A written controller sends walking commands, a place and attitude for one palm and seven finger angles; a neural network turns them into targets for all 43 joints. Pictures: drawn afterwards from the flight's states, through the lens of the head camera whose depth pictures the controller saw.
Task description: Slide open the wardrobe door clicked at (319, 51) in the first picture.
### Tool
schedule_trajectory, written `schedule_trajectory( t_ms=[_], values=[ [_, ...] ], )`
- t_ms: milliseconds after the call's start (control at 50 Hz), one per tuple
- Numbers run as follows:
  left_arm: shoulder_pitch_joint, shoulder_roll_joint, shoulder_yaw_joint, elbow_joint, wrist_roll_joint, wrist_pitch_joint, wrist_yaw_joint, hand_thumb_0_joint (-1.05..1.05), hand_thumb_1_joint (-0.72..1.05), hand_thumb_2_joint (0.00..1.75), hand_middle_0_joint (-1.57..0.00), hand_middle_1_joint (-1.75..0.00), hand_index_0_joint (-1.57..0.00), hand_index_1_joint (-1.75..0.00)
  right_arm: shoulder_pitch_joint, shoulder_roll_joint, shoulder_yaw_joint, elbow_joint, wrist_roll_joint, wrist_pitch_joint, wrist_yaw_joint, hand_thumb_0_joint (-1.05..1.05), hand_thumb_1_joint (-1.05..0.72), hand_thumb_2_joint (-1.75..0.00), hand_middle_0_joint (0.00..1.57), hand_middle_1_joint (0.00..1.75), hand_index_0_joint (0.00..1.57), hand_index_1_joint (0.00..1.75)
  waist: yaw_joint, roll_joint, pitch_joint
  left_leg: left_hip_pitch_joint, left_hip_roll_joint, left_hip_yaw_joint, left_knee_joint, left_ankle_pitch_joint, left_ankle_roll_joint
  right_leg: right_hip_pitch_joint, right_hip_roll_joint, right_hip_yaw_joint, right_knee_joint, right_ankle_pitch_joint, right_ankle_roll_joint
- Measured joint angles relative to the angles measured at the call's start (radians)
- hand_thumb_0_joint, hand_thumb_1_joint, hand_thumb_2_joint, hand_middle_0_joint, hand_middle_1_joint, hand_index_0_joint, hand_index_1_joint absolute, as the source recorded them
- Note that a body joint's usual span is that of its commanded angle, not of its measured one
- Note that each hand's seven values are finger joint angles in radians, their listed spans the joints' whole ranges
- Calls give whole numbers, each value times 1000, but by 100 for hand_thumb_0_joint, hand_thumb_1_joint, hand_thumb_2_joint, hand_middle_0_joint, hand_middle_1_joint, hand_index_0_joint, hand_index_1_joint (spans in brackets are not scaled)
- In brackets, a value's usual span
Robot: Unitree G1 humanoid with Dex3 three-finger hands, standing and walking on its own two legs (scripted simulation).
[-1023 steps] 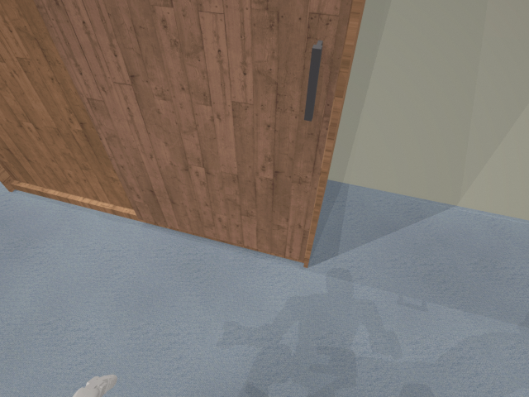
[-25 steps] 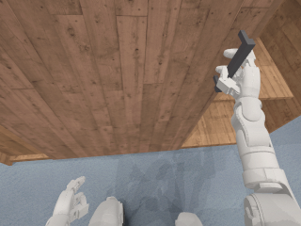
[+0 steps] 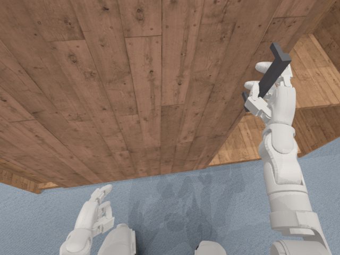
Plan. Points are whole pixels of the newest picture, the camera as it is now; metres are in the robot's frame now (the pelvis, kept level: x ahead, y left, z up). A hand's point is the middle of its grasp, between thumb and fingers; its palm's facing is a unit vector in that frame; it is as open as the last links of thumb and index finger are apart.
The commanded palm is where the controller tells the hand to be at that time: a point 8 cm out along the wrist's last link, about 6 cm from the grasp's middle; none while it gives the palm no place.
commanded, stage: step sideways, sliding the door along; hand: right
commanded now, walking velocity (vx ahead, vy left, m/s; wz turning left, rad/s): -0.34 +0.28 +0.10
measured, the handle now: (260, 81) +0.44 -0.24 +0.10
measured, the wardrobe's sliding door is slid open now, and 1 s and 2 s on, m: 0.62 0.62 0.62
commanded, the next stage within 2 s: stop walking and hold the door there in 0.36 s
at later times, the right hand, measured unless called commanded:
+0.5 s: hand (247, 97) +0.40 -0.20 +0.10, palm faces +0.48 +0.87 -0.10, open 6.5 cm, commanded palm +0.36 -0.22 +0.09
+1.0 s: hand (252, 100) +0.39 -0.21 +0.09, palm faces +0.41 +0.86 -0.29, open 6.4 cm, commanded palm +0.35 -0.22 +0.09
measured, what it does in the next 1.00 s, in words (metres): steps on the spot: left foot, then right foot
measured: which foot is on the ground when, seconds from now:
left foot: up 0.00-0.06, down 0.08-0.32, up 0.34-0.62, down 0.64-0.90, up 0.92-1.00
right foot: down 0.00-0.10, up 0.12-0.30, down 0.32-0.64, up 0.66-0.88, down 0.90-1.00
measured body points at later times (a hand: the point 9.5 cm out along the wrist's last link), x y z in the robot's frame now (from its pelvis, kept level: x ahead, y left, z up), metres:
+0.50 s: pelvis +0.06 +0.05 +0.00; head +0.15 +0.03 +0.44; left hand +0.25 +0.26 -0.10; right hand +0.37 -0.24 +0.10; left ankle +0.05 +0.21 -0.68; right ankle -0.02 -0.04 -0.74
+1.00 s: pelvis +0.08 +0.03 -0.01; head +0.08 +0.04 +0.44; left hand +0.23 +0.30 -0.09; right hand +0.37 -0.26 +0.11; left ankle +0.08 +0.15 -0.72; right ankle +0.12 -0.09 -0.74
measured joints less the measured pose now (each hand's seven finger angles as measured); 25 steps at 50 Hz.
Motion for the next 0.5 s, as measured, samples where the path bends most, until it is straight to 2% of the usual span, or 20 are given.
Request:
schedule_trajectory(
  t_ms=[80,100,120,140,180,220,260,280,300,320,360,400,420,440,480,500],
  values=[
    [3,-26,-20,-2,-7,-4,-6,1,90,90,-21,-30,-20,-30,20,-60,-77,8,21,5,-2,2,-79,-87,36,127,12,139,0,16,-2,110,-2,30,-203,170,4,-7,-50,8,93,-21,28],
    [-8,-20,-23,7,-12,-1,-6,1,90,90,-21,-30,-20,-30,25,-68,-104,11,21,5,-7,2,-78,-88,37,126,10,139,13,9,-2,120,-12,46,-206,132,15,-40,-67,25,155,-22,8],
    [-28,-9,-22,21,-15,3,0,1,90,90,-21,-30,-20,-30,33,-73,-131,11,23,4,-16,2,-78,-88,38,126,9,140,27,8,-1,109,-13,52,-190,99,27,-89,-52,63,243,-76,-16],
    [-46,4,-18,35,-16,6,11,1,90,90,-21,-30,-20,-30,43,-75,-155,10,28,0,-25,2,-78,-88,38,125,7,140,38,17,-6,89,-5,48,-178,81,36,-143,-4,100,347,-168,-35],
    [-68,37,-1,53,-21,10,35,1,90,90,-21,-30,-20,-30,71,-74,-187,-3,42,1,-48,2,-78,-88,36,122,6,140,59,41,-20,62,20,30,-189,89,35,-229,106,125,504,-300,-55],
    [-74,71,16,64,-26,3,57,1,90,90,-21,-30,-20,-30,98,-66,-203,-37,46,17,-74,1,-78,-88,34,120,5,140,81,57,-28,51,37,24,-217,121,45,-271,187,113,522,-339,-62],
    [-66,102,30,71,-28,1,72,1,90,90,-20,-30,-20,-30,118,-56,-202,-73,38,26,-94,1,-79,-88,33,121,4,140,102,66,-36,43,44,30,-228,153,54,-266,231,86,405,-268,-64],
    [-56,115,37,71,-29,3,77,1,90,90,-20,-30,-19,-29,126,-51,-195,-90,32,29,-101,2,-79,-88,33,121,4,140,110,65,-41,38,43,38,-221,163,53,-246,240,72,313,-178,-65],
    [-41,128,45,68,-29,6,81,1,90,90,-20,-30,-19,-29,136,-47,-183,-109,26,32,-104,2,-79,-88,32,123,5,140,116,58,-49,32,36,48,-201,162,48,-217,236,57,216,-34,-71],
    [-16,142,54,61,-29,7,81,1,90,90,-20,-30,-19,-29,145,-40,-165,-131,25,37,-104,2,-79,-88,32,124,5,140,119,36,-68,20,15,59,-167,151,32,-189,211,61,145,140,-100],
    [23,134,78,68,-33,8,73,1,91,90,-20,-30,-19,-29,146,-38,-123,-150,16,38,-92,3,-80,-87,30,126,7,140,98,40,-83,-13,-3,21,-14,-32,10,-155,196,70,137,12,-140],
    [46,109,76,78,-33,6,60,1,91,90,-20,-30,-19,-29,151,-30,-93,-157,-2,38,-86,3,-81,-87,28,126,6,138,67,56,-87,-28,-10,-16,113,-122,5,-118,186,68,124,-89,-145],
    [55,95,68,76,-31,-2,54,1,91,90,-20,-30,-19,-29,160,-23,-85,-166,-9,41,-87,3,-82,-87,27,126,5,137,53,58,-86,-27,-7,-18,143,-129,6,-96,179,64,104,-94,-133],
    [61,81,57,70,-27,-13,47,1,91,90,-20,-30,-19,-29,172,-16,-80,-179,-15,44,-88,3,-82,-87,25,126,6,137,43,57,-84,-24,-2,-12,158,-121,6,-77,169,58,81,-71,-99],
    [69,57,36,51,-17,-36,33,1,91,90,-20,-30,-19,-29,206,-2,-75,-210,-17,50,-90,3,-82,-87,23,126,6,136,27,41,-80,-15,3,8,150,-88,7,-38,153,47,35,-59,-106],
    [53,43,18,55,-7,-37,30,1,91,90,-20,-30,-19,-29,238,-19,-94,-208,-27,23,-61,2,-81,-86,23,126,7,136,28,37,-84,-14,1,14,134,-66,3,-20,145,33,14,-55,-113]
  ],
)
